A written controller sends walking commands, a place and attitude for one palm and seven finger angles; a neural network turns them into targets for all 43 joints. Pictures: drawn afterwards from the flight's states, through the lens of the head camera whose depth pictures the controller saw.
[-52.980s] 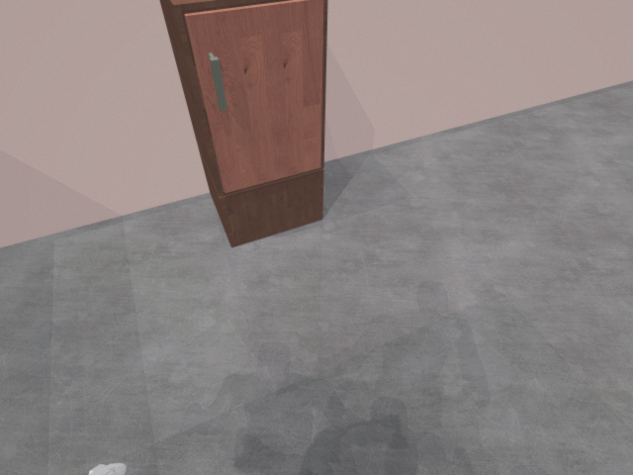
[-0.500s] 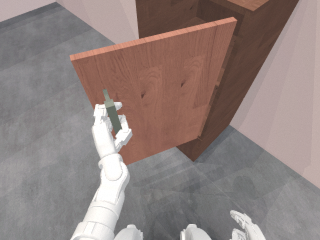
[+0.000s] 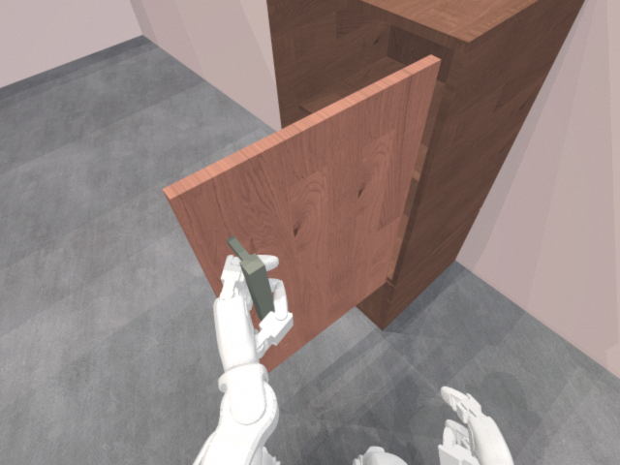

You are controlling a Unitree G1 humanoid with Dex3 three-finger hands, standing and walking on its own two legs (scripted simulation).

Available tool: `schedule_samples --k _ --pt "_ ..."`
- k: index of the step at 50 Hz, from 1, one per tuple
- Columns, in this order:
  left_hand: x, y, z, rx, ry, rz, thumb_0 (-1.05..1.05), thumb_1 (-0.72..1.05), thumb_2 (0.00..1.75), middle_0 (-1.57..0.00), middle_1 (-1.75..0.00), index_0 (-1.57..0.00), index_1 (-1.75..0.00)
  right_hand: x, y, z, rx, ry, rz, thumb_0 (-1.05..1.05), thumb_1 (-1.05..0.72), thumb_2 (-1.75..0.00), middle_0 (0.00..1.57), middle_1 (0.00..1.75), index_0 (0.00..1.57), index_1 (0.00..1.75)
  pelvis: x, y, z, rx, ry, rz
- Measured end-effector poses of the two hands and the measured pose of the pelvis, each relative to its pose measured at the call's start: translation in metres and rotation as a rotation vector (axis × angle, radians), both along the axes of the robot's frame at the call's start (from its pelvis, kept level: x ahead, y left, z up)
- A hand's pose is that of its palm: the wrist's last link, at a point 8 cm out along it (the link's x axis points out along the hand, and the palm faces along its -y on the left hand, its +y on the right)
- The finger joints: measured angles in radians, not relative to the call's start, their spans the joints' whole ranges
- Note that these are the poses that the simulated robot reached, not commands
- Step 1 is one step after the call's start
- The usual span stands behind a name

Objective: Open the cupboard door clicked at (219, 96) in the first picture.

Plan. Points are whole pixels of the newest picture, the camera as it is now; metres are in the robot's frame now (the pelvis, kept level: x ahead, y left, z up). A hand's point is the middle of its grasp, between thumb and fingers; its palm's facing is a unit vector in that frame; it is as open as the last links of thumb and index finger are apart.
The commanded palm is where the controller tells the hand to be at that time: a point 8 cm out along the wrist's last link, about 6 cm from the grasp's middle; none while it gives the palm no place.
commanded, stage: open thumb and fingers to let go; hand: left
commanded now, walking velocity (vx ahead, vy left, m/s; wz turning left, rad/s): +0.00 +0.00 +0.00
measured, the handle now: (252, 283) +0.34 +0.09 +0.04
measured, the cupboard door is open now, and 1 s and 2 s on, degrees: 86 86 87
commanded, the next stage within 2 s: slide the hand sideways off the handle in 0.76 s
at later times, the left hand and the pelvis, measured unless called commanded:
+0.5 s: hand (274, 311) +0.30 +0.06 +0.04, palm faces +0.29 -0.96 -0.03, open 13.1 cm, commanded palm +0.26 +0.09 +0.04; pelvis -0.01 +0.01 -0.01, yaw +0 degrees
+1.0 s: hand (271, 330) +0.28 +0.06 +0.04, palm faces -0.06 -0.99 -0.10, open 15.8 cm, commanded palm +0.26 +0.09 +0.04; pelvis -0.02 +0.02 -0.01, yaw +0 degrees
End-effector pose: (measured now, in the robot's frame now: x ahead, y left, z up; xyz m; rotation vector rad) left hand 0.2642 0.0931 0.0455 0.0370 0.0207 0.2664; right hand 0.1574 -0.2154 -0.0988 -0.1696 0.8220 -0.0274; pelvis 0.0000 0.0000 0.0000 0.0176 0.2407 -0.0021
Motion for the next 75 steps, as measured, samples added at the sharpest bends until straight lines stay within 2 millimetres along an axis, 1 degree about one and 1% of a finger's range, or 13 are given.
schedule_samples --k 4,8,13,22,25,29,36,45,50,53,57,64,75 --pt "0.007 0.002 -0.002 -0.001 0.0 0.035 -0.01 0.64 0.77 -0.36 -1.32 -0.36 -1.33 0.003 -0.002 -0.004 -0.006 -0.006 0.01 0.01 -0.91 -0.9 0.2 0.3 0.2 0.3 -0.004 -0.003 -0.003 0.004 0.006 0.004" --pt "0.006 0.004 -0.002 -0.006 0.001 0.04 0.0 0.54 0.74 -0.37 -1.31 -0.37 -1.32 0.002 -0.003 -0.005 -0.002 -0.004 0.011 0.01 -0.91 -0.9 0.2 0.3 0.2 0.3 -0.005 -0.004 -0.003 0.007 0.008 0.005" --pt "0.002 0.007 -0.002 -0.008 -0.004 0.052 0.0 0.3 0.65 -0.36 -1.29 -0.36 -1.29 -0.004 -0.003 -0.006 -0.002 0.007 0.009 0.01 -0.91 -0.9 0.2 0.3 0.2 0.3 -0.007 -0.003 -0.003 0.006 0.007 0.007" --pt "0.002 0.008 -0.003 -0.009 -0.015 0.033 0.0 -0.23 0.42 -0.32 -1.22 -0.32 -1.22 -0.017 -0.001 -0.011 -0.013 0.032 -0.009 0.01 -0.91 -0.9 0.2 0.3 0.2 0.3 -0.011 0.003 -0.006 0.0 0.009 0.002" --pt "0.002 0.008 -0.003 -0.011 -0.014 0.026 0.0 -0.34 0.37 -0.31 -1.17 -0.3 -1.17 -0.02 0.001 -0.011 -0.013 0.035 -0.013 0.01 -0.91 -0.9 0.2 0.3 0.2 0.3 -0.011 0.006 -0.006 -0.002 0.007 0.0" --pt "0.003 0.008 -0.004 -0.005 -0.015 0.019 -0.01 -0.43 0.33 -0.28 -1.05 -0.28 -1.05 -0.022 0.006 -0.01 -0.011 0.031 -0.012 0.01 -0.91 -0.9 0.2 0.3 0.2 0.3 -0.013 0.009 -0.006 -0.005 0.005 -0.002" --pt "0.005 0.005 -0.004 0.0 -0.014 -0.004 -0.01 -0.49 0.31 -0.25 -0.77 -0.24 -0.77 -0.021 0.014 -0.01 -0.005 0.019 -0.004 0.01 -0.91 -0.9 0.2 0.3 0.2 0.3 -0.016 0.014 -0.007 -0.01 0.002 -0.004" --pt "0.004 0.009 -0.004 0.006 -0.013 -0.02 -0.02 -0.5 0.3 -0.37 -0.57 -0.32 -0.64 -0.015 0.022 -0.009 0.001 0.005 0.024 0.01 -0.91 -0.9 0.2 0.3 0.2 0.3 -0.02 0.018 -0.008 -0.014 -0.002 0.001" --pt "-0.002 0.022 -0.006 0.066 -0.046 -0.333 -0.02 -0.5 0.3 -0.29 -0.46 -0.2 -0.5 -0.021 0.02 -0.009 -0.006 -0.002 0.014 0.01 -0.9 -0.9 0.2 0.3 0.21 0.3 -0.023 0.021 -0.012 -0.016 -0.006 0.012" --pt "-0.005 0.024 -0.005 0.028 -0.031 -0.458 -0.02 -0.5 0.3 -0.24 -0.4 -0.15 -0.43 -0.026 0.018 -0.008 -0.006 -0.012 -0.014 0.01 -0.91 -0.9 0.2 0.3 0.21 0.3 -0.025 0.026 -0.012 -0.022 -0.017 0.011" --pt "-0.007 0.022 -0.004 -0.047 -0.011 -0.443 -0.02 -0.51 0.3 -0.19 -0.35 -0.14 -0.36 -0.031 0.018 -0.004 -0.01 -0.017 -0.035 0.01 -0.91 -0.9 0.2 0.3 0.2 0.3 -0.024 0.032 -0.01 -0.02 -0.018 0.001" --pt "-0.017 0.021 -0.004 -0.048 -0.028 -0.426 -0.02 -0.5 0.3 -0.13 -0.31 -0.15 -0.32 -0.032 0.022 0.002 -0.012 -0.028 -0.047 0.01 -0.91 -0.9 0.2 0.3 0.2 0.3 -0.019 0.037 -0.012 -0.016 -0.008 -0.019" --pt "-0.038 0.049 -0.007 -0.032 -0.006 -0.409 -0.02 -0.5 0.3 -0.16 -0.31 -0.15 -0.3 -0.01 0.035 0.004 -0.007 -0.062 -0.024 0.01 -0.9 -0.9 0.2 0.3 0.2 0.3 -0.012 0.04 -0.016 -0.026 -0.005 -0.016"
